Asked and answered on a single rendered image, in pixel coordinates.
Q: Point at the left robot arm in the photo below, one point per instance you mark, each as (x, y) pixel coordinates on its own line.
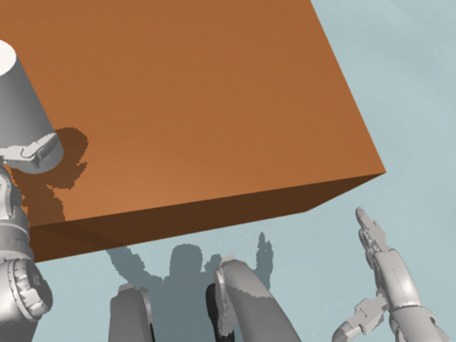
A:
(24, 295)

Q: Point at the right robot arm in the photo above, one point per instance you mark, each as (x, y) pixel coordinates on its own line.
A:
(416, 324)

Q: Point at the bottle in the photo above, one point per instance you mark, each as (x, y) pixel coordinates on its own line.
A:
(22, 117)

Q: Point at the right robot foot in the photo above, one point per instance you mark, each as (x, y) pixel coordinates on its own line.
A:
(214, 315)

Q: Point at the left robot hand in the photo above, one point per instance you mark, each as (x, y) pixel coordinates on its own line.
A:
(28, 157)

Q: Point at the right robot hand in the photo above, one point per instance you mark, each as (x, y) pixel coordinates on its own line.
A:
(396, 287)

